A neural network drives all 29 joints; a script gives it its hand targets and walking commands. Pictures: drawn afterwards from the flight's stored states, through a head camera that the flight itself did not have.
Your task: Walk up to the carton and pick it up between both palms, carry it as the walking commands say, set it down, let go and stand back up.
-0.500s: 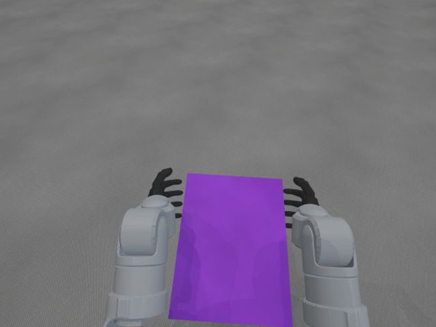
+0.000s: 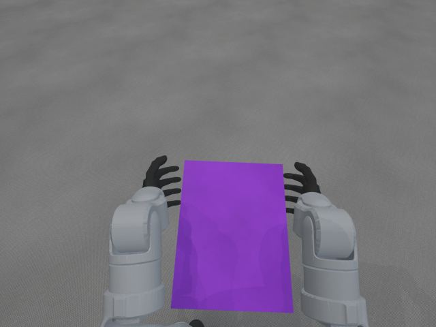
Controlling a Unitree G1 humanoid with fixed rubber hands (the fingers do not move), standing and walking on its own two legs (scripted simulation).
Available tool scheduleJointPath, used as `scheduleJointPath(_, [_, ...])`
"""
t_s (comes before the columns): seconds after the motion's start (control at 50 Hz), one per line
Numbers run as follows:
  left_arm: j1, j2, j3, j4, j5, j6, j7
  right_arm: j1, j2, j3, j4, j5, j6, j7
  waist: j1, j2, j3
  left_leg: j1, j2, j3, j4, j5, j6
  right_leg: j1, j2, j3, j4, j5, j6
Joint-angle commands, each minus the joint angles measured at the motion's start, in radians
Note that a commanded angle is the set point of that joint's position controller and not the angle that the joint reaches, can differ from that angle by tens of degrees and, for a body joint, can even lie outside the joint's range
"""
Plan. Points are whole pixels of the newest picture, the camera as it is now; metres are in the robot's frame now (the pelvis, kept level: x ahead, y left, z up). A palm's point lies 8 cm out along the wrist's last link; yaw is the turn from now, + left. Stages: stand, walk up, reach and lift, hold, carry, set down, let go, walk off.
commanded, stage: carry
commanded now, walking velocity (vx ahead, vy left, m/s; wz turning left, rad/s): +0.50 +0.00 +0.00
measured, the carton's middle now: (229, 237) +0.29 +0.00 -0.01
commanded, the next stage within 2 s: none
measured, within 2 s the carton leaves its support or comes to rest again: neither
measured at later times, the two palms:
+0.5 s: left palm (189, 86) +0.61 +0.10 +0.12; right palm (297, 89) +0.61 -0.15 +0.12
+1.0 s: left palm (206, 29) +0.91 +0.08 +0.13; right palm (289, 32) +0.91 -0.18 +0.13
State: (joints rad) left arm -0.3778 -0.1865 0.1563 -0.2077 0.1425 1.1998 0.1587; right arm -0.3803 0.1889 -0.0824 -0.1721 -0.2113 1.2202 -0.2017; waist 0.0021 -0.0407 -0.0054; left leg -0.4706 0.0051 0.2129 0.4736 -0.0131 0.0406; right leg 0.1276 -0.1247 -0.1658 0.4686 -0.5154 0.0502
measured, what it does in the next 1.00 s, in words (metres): walks ahead: right foot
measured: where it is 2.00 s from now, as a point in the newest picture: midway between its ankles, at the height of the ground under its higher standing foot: (234, 149)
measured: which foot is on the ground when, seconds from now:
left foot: down 0.00-0.54, up 0.56-1.00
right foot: down 0.00-0.02, up 0.04-0.48, down 0.50-1.00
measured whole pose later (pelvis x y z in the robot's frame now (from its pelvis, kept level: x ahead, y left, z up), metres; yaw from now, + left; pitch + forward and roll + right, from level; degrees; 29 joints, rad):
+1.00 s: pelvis +0.61 -0.05 +0.02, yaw +1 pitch +3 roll +3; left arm -0.37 -0.19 0.12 -0.19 0.14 1.23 0.20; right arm -0.37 0.18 -0.07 -0.21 -0.17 1.27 -0.27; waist -0.01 -0.02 -0.06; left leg -0.56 0.07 0.16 0.60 -0.11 -0.02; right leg 0.06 -0.05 -0.24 0.26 -0.38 -0.01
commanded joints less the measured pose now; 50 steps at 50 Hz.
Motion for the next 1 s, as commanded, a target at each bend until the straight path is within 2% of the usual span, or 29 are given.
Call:
scheduleJointPath(0.0, [-0.461,-0.95,-0.634,0.007,-0.402,0.033,-0.318,-0.386,1.009,0.532,0.068,0.436,-0.015,0.303,-0.039,0.25,-0.473,0.778,0.344,-0.628,-0.17,-0.117,0.181,-0.585,0.151,0.058,0.681,0.084,-0.005])
scheduleJointPath(0.02, [-0.464,-0.973,-0.645,0.036,-0.402,0.029,-0.315,-0.385,1.022,0.517,0.067,0.443,-0.029,0.306,-0.034,0.279,-0.477,0.764,0.435,-0.726,-0.197,-0.008,0.242,-0.669,0.111,0.174,0.837,-0.061,-0.04])
scheduleJointPath(0.04, [-0.453,-1.005,-0.64,0.043,-0.403,0.016,-0.317,-0.413,1.042,0.532,0.023,0.455,-0.034,0.313,-0.027,0.184,-0.436,0.709,0.392,-0.613,-0.175,0.131,0.213,-0.681,0.069,0.204,0.839,-0.041,-0.058])
scheduleJointPath(0.08, [-0.472,-1.063,-0.67,-0.03,-0.432,-0.003,-0.314,-0.469,1.087,0.572,-0.084,0.491,-0.039,0.319,-0.023,0.09,-0.412,0.638,0.346,-0.435,-0.177,0.205,0.13,-0.69,0.019,0.187,0.693,0.062,-0.07])
scheduleJointPath(0.12, [-0.474,-1.08,-0.681,-0.082,-0.441,-0.008,-0.298,-0.467,1.101,0.586,-0.128,0.518,-0.033,0.322,-0.021,0.114,-0.421,0.591,0.32,-0.345,-0.226,0.151,0.092,-0.641,0.017,0.153,0.565,0.106,-0.061])
scheduleJointPath(0.16, [-0.424,-1.072,-0.673,-0.07,-0.426,-0.005,-0.281,-0.432,1.078,0.574,-0.115,0.519,-0.021,0.326,-0.015,0.161,-0.438,0.607,0.323,-0.301,-0.265,0.114,0.105,-0.649,0.027,0.118,0.473,0.141,-0.05])
scheduleJointPath(0.2, [-0.377,-1.061,-0.669,-0.038,-0.413,0.007,-0.268,-0.372,1.052,0.554,-0.067,0.505,-0.006,0.331,-0.019,0.156,-0.41,0.64,0.342,-0.281,-0.3,0.113,0.132,-0.708,0.011,0.1,0.381,0.223,-0.034])
scheduleJointPath(0.22, [-0.362,-1.06,-0.67,-0.028,-0.405,0.012,-0.266,-0.365,1.048,0.554,-0.062,0.502,-0.002,0.335,-0.019,0.164,-0.396,0.662,0.326,-0.243,-0.3,0.15,0.13,-0.724,0.008,0.089,0.32,0.273,-0.025])
scheduleJointPath(0.28, [-0.378,-1.056,-0.685,-0.027,-0.408,0.025,-0.27,-0.36,1.039,0.542,-0.035,0.492,0.01,0.34,-0.025,0.166,-0.326,0.666,0.268,-0.141,-0.276,0.255,0.1,-0.74,0.027,0.036,0.196,0.398,-0.018])
scheduleJointPath(0.34, [-0.403,-1.045,-0.697,-0.026,-0.417,0.039,-0.282,-0.376,1.026,0.533,-0.026,0.475,0.019,0.342,-0.028,0.182,-0.264,0.644,0.239,-0.102,-0.252,0.268,0.078,-0.721,0.05,-0.009,0.107,0.476,-0.028])
scheduleJointPath(0.42, [-0.441,-1.03,-0.695,-0.001,-0.438,0.063,-0.299,-0.411,1.017,0.537,-0.009,0.466,0.026,0.338,-0.026,0.204,-0.206,0.554,0.232,-0.066,-0.201,0.248,0.039,-0.56,0.074,-0.061,0.001,0.528,-0.051])
scheduleJointPath(0.44, [-0.444,-1.026,-0.69,0.014,-0.442,0.069,-0.302,-0.42,1.012,0.535,0.0,0.467,0.028,0.339,-0.013,0.206,-0.214,0.53,0.228,-0.05,-0.131,0.326,0.024,-0.481,0.089,-0.082,-0.018,0.527,-0.056])
scheduleJointPath(0.46, [-0.445,-1.032,-0.678,0.039,-0.447,0.071,-0.306,-0.437,1.007,0.537,0.005,0.47,0.031,0.338,0.006,0.171,-0.243,0.499,0.197,-0.011,-0.004,0.391,0.006,-0.36,0.129,-0.131,-0.057,0.526,-0.054])
scheduleJointPath(0.48, [-0.445,-1.026,-0.661,0.076,-0.444,0.073,-0.308,-0.447,1.009,0.537,0.025,0.464,0.037,0.337,0.025,0.108,-0.301,0.412,0.144,0.019,0.201,0.365,-0.009,-0.175,0.152,-0.151,-0.057,0.454,-0.051])
scheduleJointPath(0.5, [-0.438,-1.033,-0.639,0.135,-0.431,0.07,-0.311,-0.478,0.998,0.537,0.041,0.47,0.045,0.337,0.039,-0.04,-0.421,0.153,0.102,-0.007,0.465,0.083,-0.051,0.086,-0.091,0.182,-0.071,0.322,-0.13])
scheduleJointPath(0.52, [-0.418,-1.049,-0.6,0.196,-0.419,0.058,-0.309,-0.497,0.997,0.541,0.037,0.461,0.053,0.338,0.024,-0.295,-0.449,-0.127,-0.021,-0.047,0.694,-0.431,-0.069,0.219,-0.303,0.623,-0.216,0.251,-0.271])
scheduleJointPath(0.54, [-0.413,-1.066,-0.557,0.217,-0.403,0.044,-0.307,-0.523,0.998,0.533,0.06,0.455,0.044,0.339,0.014,-0.263,-0.415,-0.143,0.021,-0.17,0.804,-0.505,-0.052,0.13,-0.326,0.72,-0.296,0.374,-0.292])
scheduleJointPath(0.56, [-0.436,-1.057,-0.493,0.263,-0.359,0.016,-0.308,-0.503,1.019,0.468,0.16,0.418,0.005,0.34,0.006,-0.143,-0.416,-0.137,0.077,-0.213,0.82,-0.458,-0.036,0.11,-0.298,0.591,-0.267,0.468,-0.256])
scheduleJointPath(0.58, [-0.467,-1.071,-0.506,0.207,-0.364,-0.009,-0.311,-0.515,1.061,0.474,0.138,0.434,-0.026,0.343,0.005,-0.024,-0.403,-0.145,0.107,-0.214,0.813,-0.423,-0.022,0.073,-0.273,0.48,-0.226,0.493,-0.218])
scheduleJointPath(0.6, [-0.53,-1.111,-0.544,0.096,-0.399,-0.016,-0.312,-0.549,1.103,0.516,0.057,0.478,-0.036,0.345,0.002,0.025,-0.39,-0.134,0.139,-0.224,0.755,-0.359,-0.02,0.02,-0.242,0.37,-0.212,0.506,-0.191])
scheduleJointPath(0.62, [-0.591,-1.135,-0.562,0.036,-0.422,-0.02,-0.309,-0.579,1.119,0.519,0.02,0.494,-0.043,0.342,-0.001,0.024,-0.404,-0.09,0.149,-0.215,0.69,-0.315,-0.017,-0.031,-0.214,0.294,-0.232,0.419,-0.174])
scheduleJointPath(0.64, [-0.606,-1.132,-0.571,-0.004,-0.434,-0.024,-0.304,-0.584,1.127,0.522,-0.011,0.508,-0.049,0.336,-0.003,-0.01,-0.411,-0.065,0.141,-0.184,0.656,-0.287,-0.018,-0.076,-0.19,0.238,-0.252,0.334,-0.168])
scheduleJointPath(0.68, [-0.575,-1.104,-0.577,-0.03,-0.439,-0.023,-0.298,-0.543,1.099,0.519,-0.037,0.498,-0.045,0.317,0.002,-0.083,-0.416,-0.099,0.133,-0.151,0.606,-0.252,-0.033,-0.066,-0.177,0.201,-0.295,0.234,-0.191])
scheduleJointPath(0.7, [-0.539,-1.09,-0.577,-0.017,-0.435,-0.017,-0.298,-0.517,1.086,0.523,-0.041,0.489,-0.038,0.308,0.006,-0.112,-0.403,-0.12,0.133,-0.136,0.568,-0.24,-0.047,-0.055,-0.175,0.18,-0.307,0.255,-0.205])
scheduleJointPath(0.74, [-0.477,-1.064,-0.583,0.004,-0.43,0.001,-0.299,-0.441,1.057,0.535,-0.018,0.476,-0.019,0.296,0.011,-0.104,-0.393,-0.17,0.129,-0.125,0.495,-0.213,-0.074,-0.001,-0.177,0.16,-0.301,0.375,-0.223])
scheduleJointPath(0.78, [-0.43,-1.052,-0.596,0.022,-0.42,0.017,-0.299,-0.417,1.052,0.557,-0.02,0.48,-0.007,0.297,0.015,-0.086,-0.388,-0.213,0.112,-0.11,0.429,-0.19,-0.089,0.071,-0.172,0.134,-0.261,0.586,-0.223])
scheduleJointPath(0.82, [-0.414,-1.047,-0.615,0.012,-0.421,0.026,-0.302,-0.393,1.038,0.575,-0.018,0.482,0.002,0.298,0.018,-0.077,-0.356,-0.24,0.096,-0.098,0.34,-0.165,-0.097,0.11,-0.15,0.101,-0.229,0.725,-0.213])
scheduleJointPath(0.92, [-0.416,-1.031,-0.641,-0.003,-0.428,0.045,-0.299,-0.42,1.022,0.602,-0.036,0.506,0.031,0.312,0.02,-0.113,-0.249,-0.224,0.06,-0.044,0.14,-0.101,-0.066,0.142,-0.144,0.043,-0.204,0.883,-0.181])
scheduleJointPath(0.98, [-0.417,-1.015,-0.635,0.015,-0.429,0.059,-0.298,-0.421,1.021,0.595,0.002,0.516,0.048,0.319,0.011,-0.127,-0.207,-0.092,0.016,0.017,0.026,-0.068,-0.03,0.095,-0.144,-0.008,-0.146,1.104,-0.14])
